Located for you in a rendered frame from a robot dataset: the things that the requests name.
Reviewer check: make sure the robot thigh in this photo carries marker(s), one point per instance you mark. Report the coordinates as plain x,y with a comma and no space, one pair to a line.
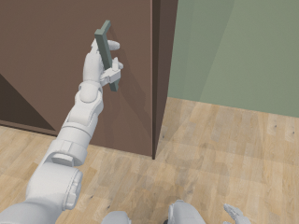
116,217
183,213

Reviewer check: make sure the left robot thigh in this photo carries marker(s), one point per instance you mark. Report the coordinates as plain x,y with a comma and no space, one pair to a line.
116,217

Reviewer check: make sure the right robot thigh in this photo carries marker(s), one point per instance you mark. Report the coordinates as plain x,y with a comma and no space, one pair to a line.
183,213

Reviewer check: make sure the left robot forearm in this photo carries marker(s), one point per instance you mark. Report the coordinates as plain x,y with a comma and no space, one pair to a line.
70,146

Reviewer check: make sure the robot left upper arm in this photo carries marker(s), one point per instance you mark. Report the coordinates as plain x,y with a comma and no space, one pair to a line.
55,188

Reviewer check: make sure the right robot hand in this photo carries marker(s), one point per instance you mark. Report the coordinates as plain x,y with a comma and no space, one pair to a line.
236,214

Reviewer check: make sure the left robot hand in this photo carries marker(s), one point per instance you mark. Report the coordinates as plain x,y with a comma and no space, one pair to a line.
94,70

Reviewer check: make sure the handle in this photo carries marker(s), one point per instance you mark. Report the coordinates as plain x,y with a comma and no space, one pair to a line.
102,44

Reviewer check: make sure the wardrobe door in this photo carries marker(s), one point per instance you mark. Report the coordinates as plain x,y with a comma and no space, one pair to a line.
14,108
43,47

